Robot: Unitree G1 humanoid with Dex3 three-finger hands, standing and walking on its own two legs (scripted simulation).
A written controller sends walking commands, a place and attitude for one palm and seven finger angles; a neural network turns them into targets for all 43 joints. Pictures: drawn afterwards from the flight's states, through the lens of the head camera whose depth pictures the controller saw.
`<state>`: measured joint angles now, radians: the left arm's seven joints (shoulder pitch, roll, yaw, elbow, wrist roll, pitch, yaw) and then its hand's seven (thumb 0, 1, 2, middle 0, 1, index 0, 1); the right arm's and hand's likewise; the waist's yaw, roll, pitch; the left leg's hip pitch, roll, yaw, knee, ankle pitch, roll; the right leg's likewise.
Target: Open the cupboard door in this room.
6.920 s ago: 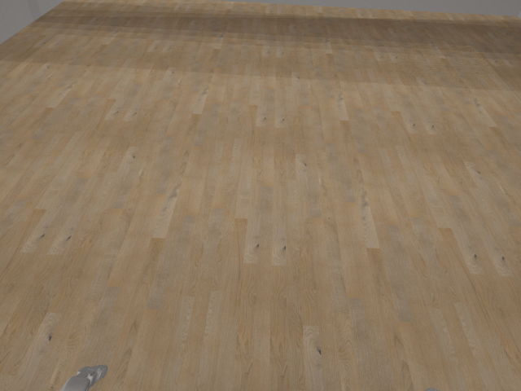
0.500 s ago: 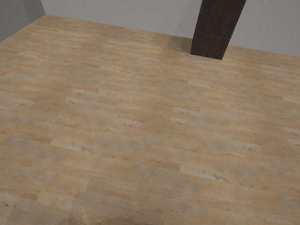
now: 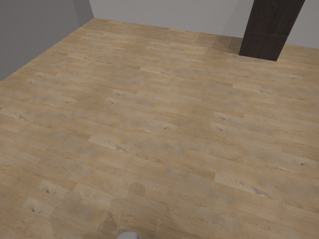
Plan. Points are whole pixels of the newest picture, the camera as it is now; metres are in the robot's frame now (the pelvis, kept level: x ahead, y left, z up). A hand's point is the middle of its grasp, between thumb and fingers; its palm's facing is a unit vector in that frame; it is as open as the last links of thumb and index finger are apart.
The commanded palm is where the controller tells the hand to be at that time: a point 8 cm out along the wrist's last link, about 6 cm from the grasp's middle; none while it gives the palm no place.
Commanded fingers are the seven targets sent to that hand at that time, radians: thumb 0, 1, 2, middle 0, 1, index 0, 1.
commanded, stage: turn or walk to find it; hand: left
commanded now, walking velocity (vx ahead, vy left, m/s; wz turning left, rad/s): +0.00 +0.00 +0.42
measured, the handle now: out of the picture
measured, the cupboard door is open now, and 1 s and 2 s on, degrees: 0 0 0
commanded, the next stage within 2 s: stand and wait in 0.20 s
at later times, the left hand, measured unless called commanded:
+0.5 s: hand out of the picture -0.02 +0.27 -0.17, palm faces +0.16 -0.96 -0.23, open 7.3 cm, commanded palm none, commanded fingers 0.00 0.90 0.90 -0.20 -0.30 -0.20 -0.30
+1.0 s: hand out of the picture -0.07 +0.24 -0.17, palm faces +0.31 -0.92 -0.23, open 7.3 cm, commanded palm none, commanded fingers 0.00 0.90 0.90 -0.20 -0.30 -0.20 -0.30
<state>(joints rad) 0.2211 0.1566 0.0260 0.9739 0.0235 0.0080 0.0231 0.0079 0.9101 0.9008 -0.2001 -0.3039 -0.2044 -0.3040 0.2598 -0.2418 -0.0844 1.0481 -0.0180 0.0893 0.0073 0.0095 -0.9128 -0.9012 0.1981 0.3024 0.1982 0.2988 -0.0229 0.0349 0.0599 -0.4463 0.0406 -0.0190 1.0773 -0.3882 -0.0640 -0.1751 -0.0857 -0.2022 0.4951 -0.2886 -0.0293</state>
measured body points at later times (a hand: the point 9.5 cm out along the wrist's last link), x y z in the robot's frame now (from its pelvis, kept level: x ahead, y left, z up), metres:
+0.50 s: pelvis -0.03 +0.07 +0.00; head -0.02 +0.08 +0.45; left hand -0.02 +0.32 -0.15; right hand +0.08 -0.15 -0.14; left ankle -0.02 +0.15 -0.74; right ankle -0.04 -0.09 -0.68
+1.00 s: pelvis -0.07 +0.04 +0.00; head -0.04 +0.04 +0.44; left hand -0.09 +0.29 -0.15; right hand +0.01 -0.20 -0.16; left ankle -0.13 +0.17 -0.70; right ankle -0.04 -0.07 -0.74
